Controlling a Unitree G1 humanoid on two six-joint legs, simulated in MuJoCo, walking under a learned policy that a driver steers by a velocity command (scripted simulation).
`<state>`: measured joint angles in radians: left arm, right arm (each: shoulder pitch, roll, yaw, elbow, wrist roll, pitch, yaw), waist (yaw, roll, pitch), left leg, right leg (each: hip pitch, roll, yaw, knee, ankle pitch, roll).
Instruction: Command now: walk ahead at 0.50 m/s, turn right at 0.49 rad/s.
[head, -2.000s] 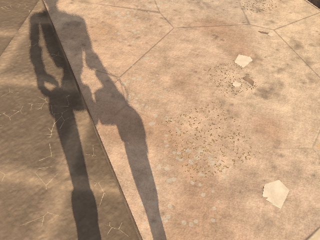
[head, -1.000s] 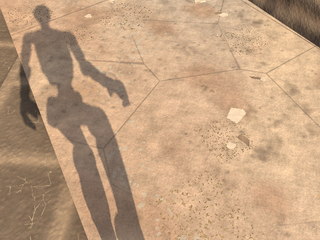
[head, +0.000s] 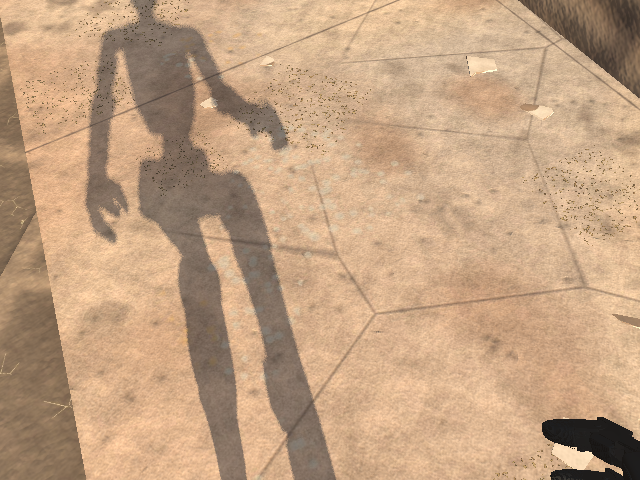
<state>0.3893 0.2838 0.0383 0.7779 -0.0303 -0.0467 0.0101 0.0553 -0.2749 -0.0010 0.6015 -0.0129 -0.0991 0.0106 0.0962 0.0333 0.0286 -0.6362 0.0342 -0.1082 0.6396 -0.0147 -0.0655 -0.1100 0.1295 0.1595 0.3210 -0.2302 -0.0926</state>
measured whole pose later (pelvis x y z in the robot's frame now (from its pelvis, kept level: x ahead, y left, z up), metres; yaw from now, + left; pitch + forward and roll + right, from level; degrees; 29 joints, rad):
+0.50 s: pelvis +0.26 +0.01 +0.00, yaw -18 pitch +1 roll +2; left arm 0.12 0.30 0.05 0.66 -0.02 -0.03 -0.04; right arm 0.36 -0.30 -0.07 0.78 0.00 -0.09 0.01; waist -0.09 -0.04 0.04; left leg 0.00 -0.02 0.15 0.24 -0.26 0.01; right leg -0.69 -0.10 0.06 0.79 -0.03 0.01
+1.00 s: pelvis +0.49 -0.13 +0.00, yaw -13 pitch +1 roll -2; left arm 0.28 0.26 0.06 0.80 0.01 -0.08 0.01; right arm 0.18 -0.29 -0.06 0.74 0.01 -0.03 0.02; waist 0.04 0.05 0.04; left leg -0.66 0.09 -0.03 0.76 0.02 -0.03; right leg -0.03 0.03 -0.18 0.27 -0.25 -0.04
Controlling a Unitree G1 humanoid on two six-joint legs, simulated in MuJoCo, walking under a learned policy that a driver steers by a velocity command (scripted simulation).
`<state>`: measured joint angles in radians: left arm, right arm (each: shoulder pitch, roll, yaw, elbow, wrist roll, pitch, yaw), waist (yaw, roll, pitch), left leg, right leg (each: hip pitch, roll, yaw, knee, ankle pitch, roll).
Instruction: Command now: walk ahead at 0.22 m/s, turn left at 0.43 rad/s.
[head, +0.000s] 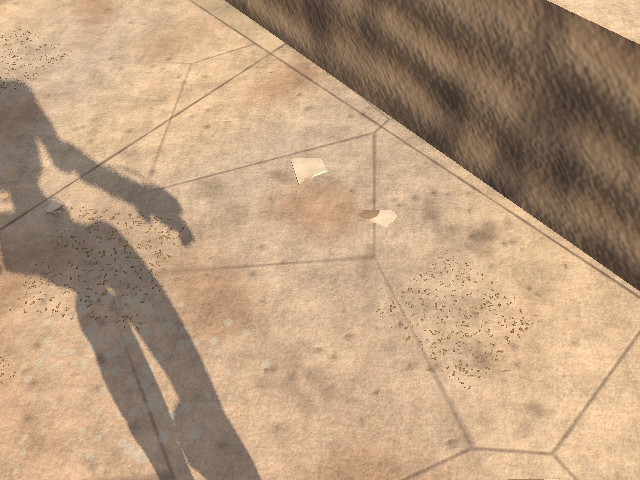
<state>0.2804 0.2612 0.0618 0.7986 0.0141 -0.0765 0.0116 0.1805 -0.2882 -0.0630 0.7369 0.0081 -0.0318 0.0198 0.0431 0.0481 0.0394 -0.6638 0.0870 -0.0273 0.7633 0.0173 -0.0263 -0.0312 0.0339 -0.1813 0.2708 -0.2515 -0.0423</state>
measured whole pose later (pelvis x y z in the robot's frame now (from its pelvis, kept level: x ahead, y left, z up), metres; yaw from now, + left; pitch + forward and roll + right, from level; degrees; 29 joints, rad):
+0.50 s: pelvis +0.13 +0.01 -0.01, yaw +17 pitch +3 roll -1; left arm 0.11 0.29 0.06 0.74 0.00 0.00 0.03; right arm 0.18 -0.30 -0.08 0.60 0.00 0.04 -0.03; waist -0.03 0.00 0.04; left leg -0.42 -0.13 -0.16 0.49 -0.11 0.06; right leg -0.50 0.00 0.13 0.80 -0.33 0.08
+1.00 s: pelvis +0.14 -0.01 -0.01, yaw +29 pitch +1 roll +0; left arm 0.18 0.26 0.05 0.76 0.00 0.00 0.01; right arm 0.18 -0.26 -0.05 0.64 0.00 0.06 -0.02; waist 0.03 -0.01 0.03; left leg -0.21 -0.01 -0.04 0.47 -0.26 -0.01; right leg -0.28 -0.05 -0.02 0.54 -0.27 0.02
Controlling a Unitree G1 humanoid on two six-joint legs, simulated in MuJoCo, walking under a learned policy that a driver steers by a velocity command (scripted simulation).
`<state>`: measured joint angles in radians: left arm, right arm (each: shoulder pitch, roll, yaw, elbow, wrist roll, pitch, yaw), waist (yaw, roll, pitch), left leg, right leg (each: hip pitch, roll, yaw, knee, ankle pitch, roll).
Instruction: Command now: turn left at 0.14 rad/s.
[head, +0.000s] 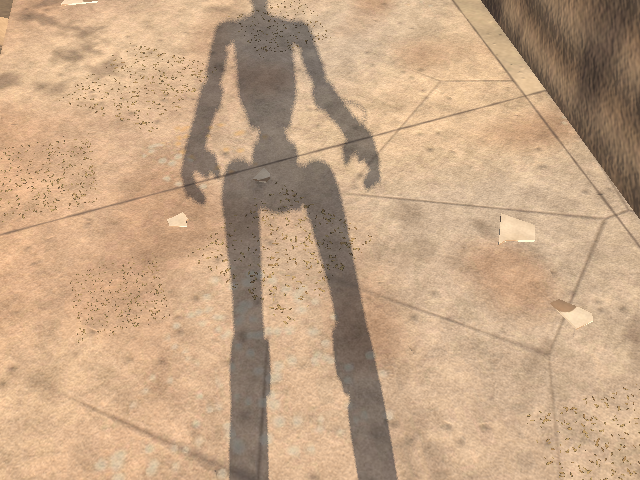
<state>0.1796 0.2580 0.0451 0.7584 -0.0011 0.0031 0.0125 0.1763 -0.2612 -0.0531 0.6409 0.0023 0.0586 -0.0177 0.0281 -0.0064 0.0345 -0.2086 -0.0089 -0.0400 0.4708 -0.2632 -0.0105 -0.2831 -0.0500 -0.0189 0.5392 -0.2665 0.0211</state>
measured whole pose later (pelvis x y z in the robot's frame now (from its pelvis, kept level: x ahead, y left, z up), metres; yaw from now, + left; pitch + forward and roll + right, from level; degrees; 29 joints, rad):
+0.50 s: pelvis +0.00 +0.02 +0.00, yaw +0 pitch -1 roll +0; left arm 0.21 0.26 0.04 0.93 0.01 0.00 0.03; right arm 0.22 -0.22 -0.03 0.78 -0.01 0.01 -0.01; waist 0.02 0.00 0.03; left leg -0.18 -0.03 -0.04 0.50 -0.30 0.01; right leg -0.21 -0.06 -0.01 0.48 -0.24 0.06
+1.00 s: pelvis +0.06 -0.03 +0.00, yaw +0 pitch +0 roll +1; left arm 0.32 0.23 0.05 1.04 -0.01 -0.10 -0.01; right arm 0.31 -0.26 -0.05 0.93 0.04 -0.04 -0.02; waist 0.02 0.03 0.00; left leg -0.28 -0.01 -0.07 0.88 -0.46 0.03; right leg -0.20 0.01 -0.05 0.55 -0.34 -0.05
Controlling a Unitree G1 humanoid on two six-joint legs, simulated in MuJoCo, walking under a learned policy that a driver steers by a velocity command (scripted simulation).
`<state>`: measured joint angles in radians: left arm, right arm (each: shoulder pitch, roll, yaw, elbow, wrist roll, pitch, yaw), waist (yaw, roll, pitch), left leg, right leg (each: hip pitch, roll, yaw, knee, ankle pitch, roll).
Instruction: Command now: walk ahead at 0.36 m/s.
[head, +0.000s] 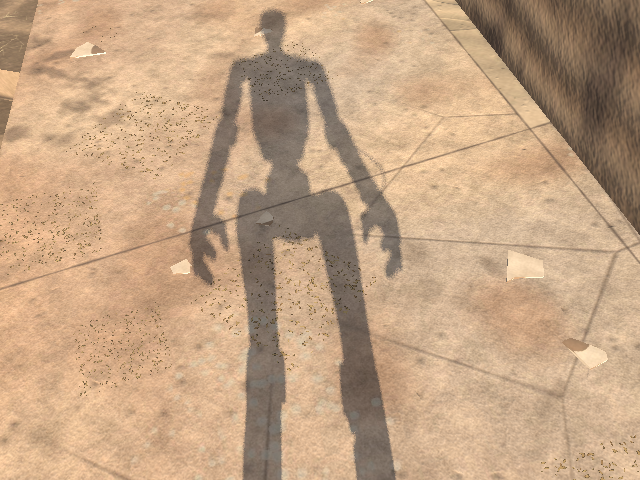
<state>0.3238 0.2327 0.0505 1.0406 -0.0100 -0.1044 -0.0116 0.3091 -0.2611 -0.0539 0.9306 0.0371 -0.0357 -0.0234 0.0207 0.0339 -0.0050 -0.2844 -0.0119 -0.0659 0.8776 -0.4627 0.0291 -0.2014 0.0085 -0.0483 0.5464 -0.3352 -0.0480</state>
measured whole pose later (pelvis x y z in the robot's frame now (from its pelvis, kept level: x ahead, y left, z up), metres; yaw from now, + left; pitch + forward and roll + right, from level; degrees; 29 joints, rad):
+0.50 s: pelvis +0.25 +0.04 -0.01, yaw -2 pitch +0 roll +1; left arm 0.40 0.24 0.03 1.02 -0.04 -0.08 0.01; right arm 0.05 -0.24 -0.05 0.85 0.01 -0.09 0.03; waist 0.04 -0.02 0.06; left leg -0.40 -0.03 0.07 0.54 -0.15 0.06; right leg -0.24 -0.02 0.06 1.16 -0.42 -0.04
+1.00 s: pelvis +0.54 -0.03 -0.02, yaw -17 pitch +2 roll +1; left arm 0.09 0.26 0.07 0.74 -0.02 -0.06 -0.05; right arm 0.28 -0.28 -0.05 0.96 0.01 -0.06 -0.01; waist -0.02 -0.01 0.07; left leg -0.12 0.05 0.11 0.97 -0.47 -0.01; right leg -0.51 0.03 -0.06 0.65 -0.16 -0.11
